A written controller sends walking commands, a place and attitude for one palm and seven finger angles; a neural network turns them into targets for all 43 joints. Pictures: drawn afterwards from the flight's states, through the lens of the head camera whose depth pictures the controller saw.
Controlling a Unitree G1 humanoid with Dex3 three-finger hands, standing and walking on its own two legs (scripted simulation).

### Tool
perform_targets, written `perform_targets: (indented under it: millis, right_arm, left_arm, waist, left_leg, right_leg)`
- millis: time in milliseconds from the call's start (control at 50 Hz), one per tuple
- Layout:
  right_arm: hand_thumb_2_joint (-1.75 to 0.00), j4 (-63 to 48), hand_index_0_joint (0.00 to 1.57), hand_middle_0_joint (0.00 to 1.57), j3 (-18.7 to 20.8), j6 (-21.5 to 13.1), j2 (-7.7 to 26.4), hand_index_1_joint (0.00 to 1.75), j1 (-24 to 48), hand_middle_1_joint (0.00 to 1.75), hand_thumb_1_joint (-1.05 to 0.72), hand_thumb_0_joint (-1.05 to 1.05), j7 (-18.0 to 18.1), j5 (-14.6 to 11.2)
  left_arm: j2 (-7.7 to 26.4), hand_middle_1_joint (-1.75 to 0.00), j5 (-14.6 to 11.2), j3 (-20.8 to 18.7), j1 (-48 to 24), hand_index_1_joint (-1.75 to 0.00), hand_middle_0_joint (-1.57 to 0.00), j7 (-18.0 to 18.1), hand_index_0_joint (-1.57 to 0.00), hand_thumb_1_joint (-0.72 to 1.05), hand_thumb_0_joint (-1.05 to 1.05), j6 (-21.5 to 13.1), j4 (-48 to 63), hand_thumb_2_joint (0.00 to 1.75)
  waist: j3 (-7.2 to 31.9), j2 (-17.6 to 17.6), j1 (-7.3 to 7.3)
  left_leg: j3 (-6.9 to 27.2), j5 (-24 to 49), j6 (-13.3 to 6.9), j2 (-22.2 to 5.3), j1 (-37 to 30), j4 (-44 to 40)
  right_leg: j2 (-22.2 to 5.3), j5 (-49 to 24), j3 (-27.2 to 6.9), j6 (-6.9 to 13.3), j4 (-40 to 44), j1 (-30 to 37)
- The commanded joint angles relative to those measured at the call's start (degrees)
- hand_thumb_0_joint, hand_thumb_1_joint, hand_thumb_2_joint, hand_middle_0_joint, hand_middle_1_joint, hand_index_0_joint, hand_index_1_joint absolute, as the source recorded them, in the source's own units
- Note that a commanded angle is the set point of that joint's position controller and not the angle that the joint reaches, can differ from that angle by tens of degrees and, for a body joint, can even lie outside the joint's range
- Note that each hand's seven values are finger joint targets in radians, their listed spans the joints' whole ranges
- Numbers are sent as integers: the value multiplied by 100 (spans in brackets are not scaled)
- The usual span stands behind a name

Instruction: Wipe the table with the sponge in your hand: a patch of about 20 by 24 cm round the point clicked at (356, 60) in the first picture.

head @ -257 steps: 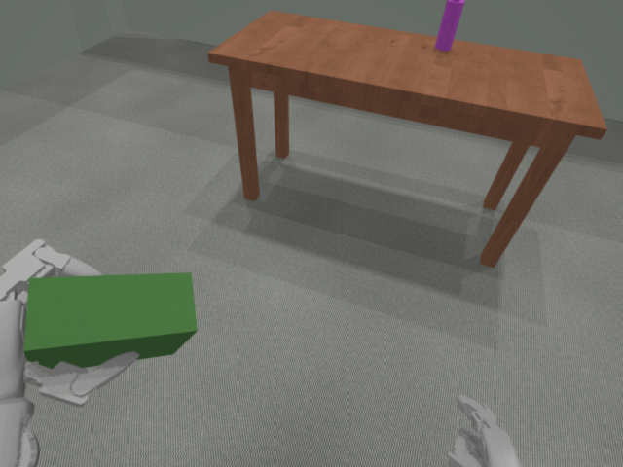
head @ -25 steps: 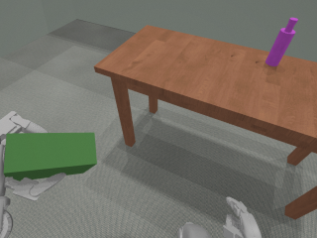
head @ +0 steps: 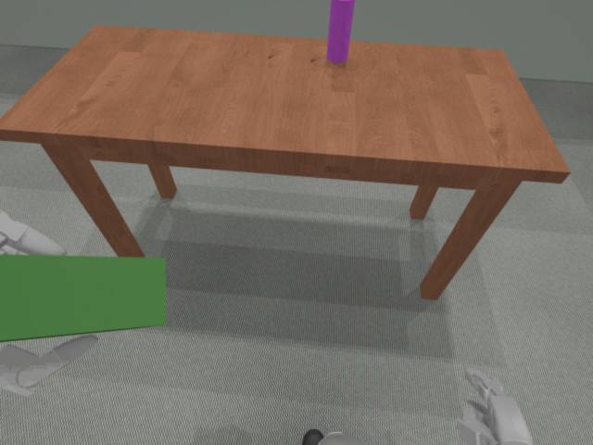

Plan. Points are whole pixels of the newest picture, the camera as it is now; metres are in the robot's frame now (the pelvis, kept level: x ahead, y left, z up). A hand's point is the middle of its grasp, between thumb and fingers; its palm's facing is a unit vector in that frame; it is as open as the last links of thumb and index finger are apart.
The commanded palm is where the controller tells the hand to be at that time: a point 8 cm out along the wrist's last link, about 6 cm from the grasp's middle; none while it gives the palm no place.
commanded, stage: turn to face it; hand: left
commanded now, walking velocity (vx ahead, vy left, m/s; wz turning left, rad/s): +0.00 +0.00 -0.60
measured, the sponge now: (98, 298) +0.22 +0.20 +0.17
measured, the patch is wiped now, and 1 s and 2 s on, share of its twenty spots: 0.00 0.00 0.00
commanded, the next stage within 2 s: take the last steps up to it in 0.78 s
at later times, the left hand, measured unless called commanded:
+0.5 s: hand (247, 313) +0.21 +0.06 +0.18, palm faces +0.03 -0.82 -0.57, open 10.4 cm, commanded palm +0.16 +0.14 +0.19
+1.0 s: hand (266, 380) +0.16 +0.04 +0.18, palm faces +0.05 -0.89 -0.45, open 10.4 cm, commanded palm +0.13 +0.09 +0.19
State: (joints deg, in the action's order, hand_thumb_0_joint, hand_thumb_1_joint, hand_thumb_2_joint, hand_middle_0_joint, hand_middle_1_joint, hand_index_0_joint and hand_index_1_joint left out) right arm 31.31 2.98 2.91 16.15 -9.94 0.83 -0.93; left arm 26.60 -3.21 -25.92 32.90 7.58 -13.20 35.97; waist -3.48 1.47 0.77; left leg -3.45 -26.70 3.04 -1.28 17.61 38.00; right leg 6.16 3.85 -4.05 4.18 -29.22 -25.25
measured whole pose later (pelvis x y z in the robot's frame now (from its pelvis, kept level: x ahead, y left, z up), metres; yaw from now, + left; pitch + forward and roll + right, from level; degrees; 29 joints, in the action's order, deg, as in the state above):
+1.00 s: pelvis -0.14 -0.09 +0.00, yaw -26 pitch -2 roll -1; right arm 32.7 -1.8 -4.4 9.3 -12.1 1.7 -0.8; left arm 20.9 0.3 -19.8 25.3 8.3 -10.8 27.1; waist -1.5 -2.5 -2.3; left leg -4.9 -21.1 2.7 -7.6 15.6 38.7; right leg 0.6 16.9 4.1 -0.4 -35.1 -17.6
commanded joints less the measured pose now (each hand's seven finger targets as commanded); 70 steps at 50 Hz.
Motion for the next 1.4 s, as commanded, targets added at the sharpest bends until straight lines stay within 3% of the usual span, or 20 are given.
perform_targets:
  millis: [0, 20, 80, 240, 280, 320, 360, 440, 680, 760, 800, 920, 940, 980, 1020, 1080, 1140, 1280, 1340, 1380]
  right_arm:
    - [-90, -886, 20, 20, 11, -294, 476, 30, 323, 30, -90, 0, 76, 86]
    - [-90, -932, 20, 20, 17, -374, 407, 30, 398, 30, -90, 0, 107, 37]
    - [-90, -850, 20, 20, 48, -551, 260, 30, 363, 30, -90, 0, 74, -4]
    - [-90, -803, 20, 20, 33, -966, 396, 30, 23, 30, -90, 0, -20, -3]
    - [-90, -757, 20, 20, 13, -997, 248, 30, -60, 30, -90, 0, -89, -39]
    - [-90, -881, 20, 20, -130, -940, -8, 30, 471, 30, -90, 0, -30, 52]
    - [-90, -862, 20, 20, -25, -737, 29, 30, 493, 30, -90, 0, -41, -8]
    - [-90, -727, 20, 20, -154, -406, -105, 30, 594, 30, -90, 0, -99, 7]
    - [-90, -683, 20, 20, 7, -505, 265, 30, 255, 30, -90, 0, 139, 9]
    - [-90, -803, 20, 20, 38, -648, 436, 30, 331, 30, -90, 0, 229, 26]
    - [-90, -682, 20, 20, -9, -782, 200, 30, 296, 30, -90, 0, 213, 60]
    - [-90, -526, 20, 20, -11, -1025, 334, 30, 178, 30, -90, 0, 146, -33]
    - [-90, -493, 20, 20, -37, -1017, 314, 30, 189, 30, -90, 0, 171, -8]
    - [-90, -494, 20, 20, -73, -959, 146, 30, 340, 30, -90, 0, 229, 35]
    - [-90, -449, 20, 20, 12, -922, 264, 30, 515, 30, -90, 0, 223, 49]
    - [-90, -369, 20, 20, -137, -701, 58, 30, 553, 30, -90, 0, 198, 85]
    - [-90, -405, 20, 20, -140, -699, 4, 30, 519, 30, -90, 0, 188, 97]
    - [-90, -388, 20, 20, 43, -989, 114, 30, 39, 30, -90, 0, 288, 137]
    - [-90, -486, 20, 20, 113, -1062, 294, 30, 83, 30, -90, 0, 321, 68]
    - [-90, -228, 20, 20, 127, -1140, 293, 30, 78, 30, -90, 0, 311, 83]
  left_arm:
    - [447, -160, -47, -377, -633, -160, -120, 63, -120, 10, 0, -256, 640, 130]
    - [487, -160, 101, -362, -803, -160, -120, 73, -120, 10, 0, -262, 653, 130]
    - [290, -160, 228, 25, -1392, -160, -120, 55, -120, 10, 0, -322, 559, 130]
    - [409, -160, 239, 108, -1827, -160, -120, 177, -120, 10, 0, -191, 546, 130]
    - [537, -160, 229, -63, -1855, -160, -120, 171, -120, 10, 0, -222, 579, 130]
    - [1193, -160, 139, -798, -1453, -160, -120, 276, -120, 10, 0, -308, 528, 130]
    - [1054, -160, 9, -861, -611, -160, -120, 201, -120, 10, 0, -194, 472, 130]
    - [774, -160, -102, -954, 207, -160, -120, 210, -120, 10, 0, -402, 803, 130]
    - [587, -160, 54, -408, -424, -160, -120, 233, -120, 10, 0, -217, 644, 130]
    - [556, -160, 202, -217, -945, -160, -120, 192, -120, 10, 0, -343, 987, 130]
    - [554, -160, 263, -212, -940, -160, -120, 176, -120, 10, 0, -284, 710, 130]
    - [232, -160, 294, 214, -1551, -160, -120, 186, -120, 10, 0, -130, 358, 130]
    - [247, -160, 325, 234, -1645, -160, -120, 201, -120, 10, 0, -104, 193, 130]
    - [677, -160, 312, -78, -1727, -160, -120, 267, -120, 10, 0, -84, 4, 130]
    - [678, -160, 279, -70, -1859, -160, -120, 217, -120, 10, 0, -109, 55, 130]
    - [718, -160, 207, -321, -897, -160, -120, 170, -120, 10, 0, -235, 275, 130]
    - [739, -160, 188, -507, -426, -160, -120, 224, -120, 10, 0, -364, 495, 130]
    - [518, -160, 214, -341, -491, -160, -120, 358, -120, 10, 0, -389, 729, 130]
    - [308, -160, 247, -86, -760, -160, -120, 320, -120, 10, 0, -465, 799, 130]
    - [533, -160, 346, -232, -746, -160, -120, 249, -120, 10, 0, -468, 223, 130]
  waist:
    - [603, -1162, -94]
    - [499, -1756, -171]
    - [15, -1495, -168]
    - [418, -1633, -176]
    - [798, -750, -134]
    - [967, 1432, -359]
    - [1205, 1032, -246]
    - [1666, 316, -116]
    - [1292, 225, -105]
    - [782, -1793, -208]
    - [643, -1790, -216]
    - [521, -1281, -112]
    - [487, -879, -58]
    - [428, 1336, -23]
    - [306, 1135, -109]
    - [416, 133, -86]
    - [1005, 469, -103]
    - [1271, 35, -17]
    - [848, -1825, -29]
    - [433, -1515, -34]
  left_leg:
    - [1442, -183, -800, -1602, -1235, -2322]
    - [2055, -26, -1318, -2595, -628, -2591]
    - [834, -79, -1240, -2299, 665, -2521]
    - [-459, 1570, -431, -1779, -180, -973]
    - [-624, 1227, -143, -1338, -66, 402]
    - [-144, -1116, 159, -298, 1710, 2785]
    - [645, -262, 142, -481, 1671, 3441]
    - [418, 148, 246, -441, 1729, 2758]
    - [113, 457, -227, -48, -720, -931]
    - [1788, 1511, -1144, -2022, -1202, -2208]
    - [1304, 1728, -1294, -2165, 8, -2287]
    - [113, 1290, -656, -1253, 192, -1019]
    - [-1, 421, -558, -986, 500, -684]
    - [-278, -562, -264, -51, 1432, 1341]
    - [446, -66, -245, -244, 1502, 2763]
    - [413, 521, -212, -412, 1320, 2446]
    - [111, 465, -239, -370, 873, 1056]
    - [-397, 753, -422, 31, -802, -1534]
    - [1882, 1188, -1305, -1746, -1652, -2225]
    - [2007, 719, -1633, -1879, -843, -2416]
  right_leg:
    - [-371, 2413, -788, -410, -807, -1047]
    - [-235, 2338, 32, -646, -2856, -1059]
    - [-651, 2035, 49, -687, -4663, -688]
    - [-476, 1770, 1312, -827, -606, 1007]
    - [-1007, 611, 585, -503, 465, 1610]
    - [-2629, -2819, -2050, 517, 795, 2227]
    - [-2424, -1555, -2074, 431, 765, 2103]
    - [-2020, -2227, -966, 496, 396, 2783]
    - [-1697, 1034, -1576, 179, 1275, 992]
    - [-423, 1951, -145, -508, -1001, -365]
    - [-510, 2165, 153, -584, -2775, 60]
    - [-503, 1536, 1059, -612, -169, 1429]
    - [-663, 1452, 862, -501, 294, 1728]
    - [-2362, 2361, -1989, 366, 1506, 1635]
    - [-2830, 3674, -2572, 632, 2174, 1059]
    - [-2611, 2704, -1424, 653, 1902, 867]
    - [-2417, 1771, -606, 511, 1607, 1505]
    - [-1914, 1906, -288, 106, 637, 1528]
    - [-786, 2744, 1107, -504, -1930, -373]
    - [-1020, 2778, 760, -490, -2811, -673]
